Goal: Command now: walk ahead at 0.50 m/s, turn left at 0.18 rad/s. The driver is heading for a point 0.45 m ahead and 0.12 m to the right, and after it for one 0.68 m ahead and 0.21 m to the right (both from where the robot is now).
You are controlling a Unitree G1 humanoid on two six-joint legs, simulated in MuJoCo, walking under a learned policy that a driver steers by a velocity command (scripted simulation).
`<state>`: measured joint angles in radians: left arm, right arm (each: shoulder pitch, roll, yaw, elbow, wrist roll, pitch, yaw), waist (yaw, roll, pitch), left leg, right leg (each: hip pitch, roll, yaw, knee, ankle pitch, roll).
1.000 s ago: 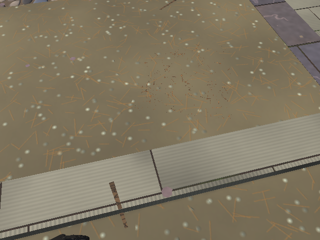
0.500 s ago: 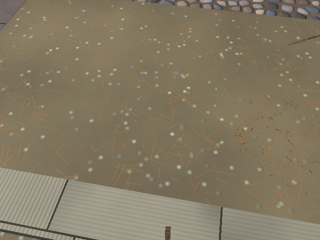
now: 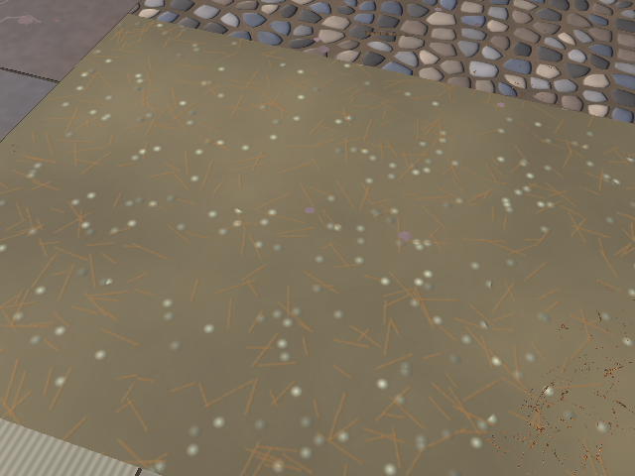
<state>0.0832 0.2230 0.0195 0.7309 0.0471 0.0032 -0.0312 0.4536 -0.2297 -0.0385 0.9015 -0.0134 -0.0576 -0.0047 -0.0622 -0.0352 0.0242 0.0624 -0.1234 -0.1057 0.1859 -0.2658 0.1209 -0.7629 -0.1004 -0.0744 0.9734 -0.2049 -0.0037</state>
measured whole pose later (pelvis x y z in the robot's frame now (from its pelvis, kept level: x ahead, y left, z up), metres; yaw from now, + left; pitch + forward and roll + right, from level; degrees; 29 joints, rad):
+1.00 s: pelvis +0.53 -0.04 +0.04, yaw -22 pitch +1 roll +2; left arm 0.11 0.27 0.06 0.72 0.04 0.01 -0.07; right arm 0.40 -0.24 -0.05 0.87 -0.02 -0.10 -0.01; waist -0.05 -0.05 0.02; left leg 0.01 -0.01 0.23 0.24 -0.27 0.02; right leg -0.67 -0.08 -0.02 0.83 -0.06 -0.03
